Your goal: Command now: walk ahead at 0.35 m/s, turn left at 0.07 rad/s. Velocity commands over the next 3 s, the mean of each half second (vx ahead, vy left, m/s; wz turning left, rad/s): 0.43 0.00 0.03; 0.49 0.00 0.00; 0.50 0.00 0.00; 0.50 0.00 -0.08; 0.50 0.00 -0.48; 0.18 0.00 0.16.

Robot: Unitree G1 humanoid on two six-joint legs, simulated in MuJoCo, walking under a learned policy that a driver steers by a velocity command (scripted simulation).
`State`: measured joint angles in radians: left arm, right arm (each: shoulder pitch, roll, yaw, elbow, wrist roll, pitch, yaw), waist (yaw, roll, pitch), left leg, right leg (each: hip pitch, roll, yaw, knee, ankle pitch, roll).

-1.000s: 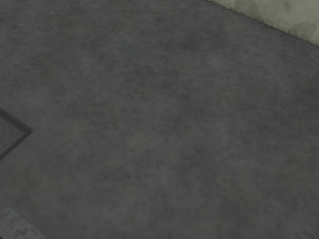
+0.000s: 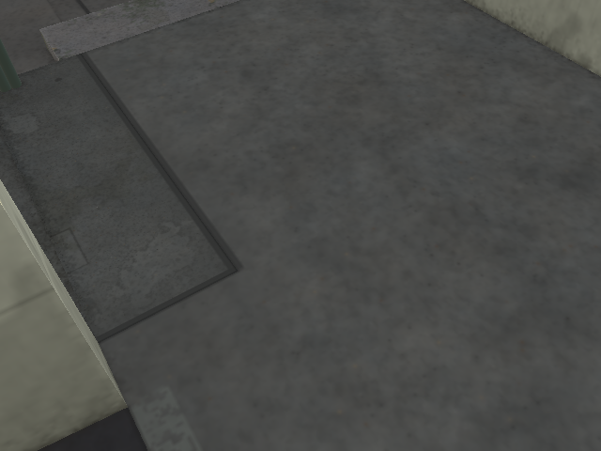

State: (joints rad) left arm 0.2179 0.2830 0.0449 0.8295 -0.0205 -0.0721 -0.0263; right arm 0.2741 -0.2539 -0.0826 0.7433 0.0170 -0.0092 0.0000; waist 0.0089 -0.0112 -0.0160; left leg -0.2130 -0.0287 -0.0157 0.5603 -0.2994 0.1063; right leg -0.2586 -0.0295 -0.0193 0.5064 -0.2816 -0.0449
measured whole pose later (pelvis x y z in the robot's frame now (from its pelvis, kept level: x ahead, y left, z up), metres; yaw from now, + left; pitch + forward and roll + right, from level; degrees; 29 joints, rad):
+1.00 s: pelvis +0.53 -0.02 -0.02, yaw -1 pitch +2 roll +2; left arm 0.02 0.25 0.02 0.72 -0.01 -0.10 -0.04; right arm 0.40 -0.30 -0.06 0.93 0.02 -0.05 0.00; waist -0.07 -0.02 0.03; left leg 0.06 -0.02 0.02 0.37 -0.44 0.01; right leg -0.49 -0.03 -0.01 0.50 -0.04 -0.05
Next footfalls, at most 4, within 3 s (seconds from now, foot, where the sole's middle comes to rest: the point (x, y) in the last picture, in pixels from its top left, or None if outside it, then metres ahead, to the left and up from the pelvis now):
0.46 left None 0.39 0.11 -0.78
1.00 right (383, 373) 0.69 -0.13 -0.78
1.54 left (286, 274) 0.99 0.11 -0.78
2.08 right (369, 195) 1.28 -0.14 -0.78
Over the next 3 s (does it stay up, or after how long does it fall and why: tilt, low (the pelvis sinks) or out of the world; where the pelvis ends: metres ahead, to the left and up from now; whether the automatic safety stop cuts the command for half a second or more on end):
stays up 1.48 -0.09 0.00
